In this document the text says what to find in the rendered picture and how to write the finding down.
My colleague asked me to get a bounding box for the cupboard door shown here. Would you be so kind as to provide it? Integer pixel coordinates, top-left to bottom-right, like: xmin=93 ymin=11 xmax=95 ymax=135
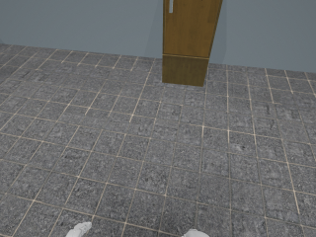
xmin=165 ymin=0 xmax=220 ymax=57

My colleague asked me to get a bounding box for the left robot hand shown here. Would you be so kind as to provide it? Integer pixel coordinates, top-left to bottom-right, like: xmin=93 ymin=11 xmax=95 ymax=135
xmin=65 ymin=221 xmax=92 ymax=237

